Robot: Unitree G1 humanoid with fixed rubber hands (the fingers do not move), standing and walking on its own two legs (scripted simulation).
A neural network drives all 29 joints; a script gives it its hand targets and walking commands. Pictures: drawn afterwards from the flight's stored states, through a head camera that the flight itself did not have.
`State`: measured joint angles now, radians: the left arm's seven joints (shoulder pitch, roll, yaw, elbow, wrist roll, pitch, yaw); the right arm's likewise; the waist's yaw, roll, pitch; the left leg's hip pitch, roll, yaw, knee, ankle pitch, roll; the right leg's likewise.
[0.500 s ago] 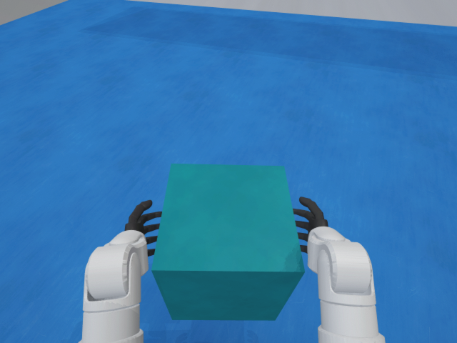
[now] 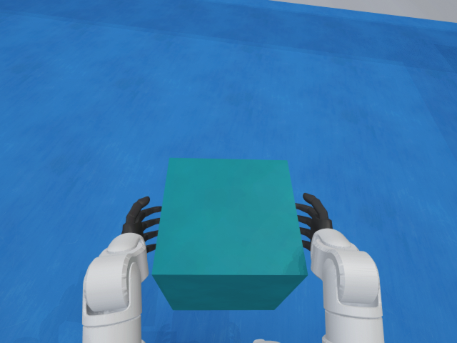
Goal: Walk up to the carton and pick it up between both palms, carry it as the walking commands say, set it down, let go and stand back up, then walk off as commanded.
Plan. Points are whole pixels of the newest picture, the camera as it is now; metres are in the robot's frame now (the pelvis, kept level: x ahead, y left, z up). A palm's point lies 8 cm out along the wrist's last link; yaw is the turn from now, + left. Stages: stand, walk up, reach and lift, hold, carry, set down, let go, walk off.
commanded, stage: carry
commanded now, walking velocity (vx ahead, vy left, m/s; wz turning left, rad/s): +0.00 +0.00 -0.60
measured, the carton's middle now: (226, 240) +0.30 +0.01 -0.01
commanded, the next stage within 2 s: none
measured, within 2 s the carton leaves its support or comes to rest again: neither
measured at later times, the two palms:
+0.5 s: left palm (251, 221) +0.32 -0.04 +0.03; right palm (421, 280) +0.21 -0.32 +0.03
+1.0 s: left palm (257, 199) +0.34 -0.05 +0.07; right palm (442, 273) +0.20 -0.31 +0.09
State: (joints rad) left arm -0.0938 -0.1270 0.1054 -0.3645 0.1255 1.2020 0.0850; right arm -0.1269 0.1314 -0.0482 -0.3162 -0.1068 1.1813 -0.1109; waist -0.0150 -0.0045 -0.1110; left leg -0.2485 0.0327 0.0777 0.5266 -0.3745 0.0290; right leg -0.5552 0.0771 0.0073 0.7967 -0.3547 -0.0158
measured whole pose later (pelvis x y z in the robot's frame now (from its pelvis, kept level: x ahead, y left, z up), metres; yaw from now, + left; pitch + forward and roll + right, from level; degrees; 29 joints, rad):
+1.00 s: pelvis +0.04 -0.05 +0.00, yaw -31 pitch +6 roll -1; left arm -0.12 -0.12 0.11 -0.33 0.13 1.22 0.09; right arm -0.18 0.14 -0.07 -0.27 -0.13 1.22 -0.09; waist 0.00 -0.05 -0.15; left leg -0.35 0.00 0.07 0.51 -0.28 -0.03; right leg -0.42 0.11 0.13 0.54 -0.23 -0.02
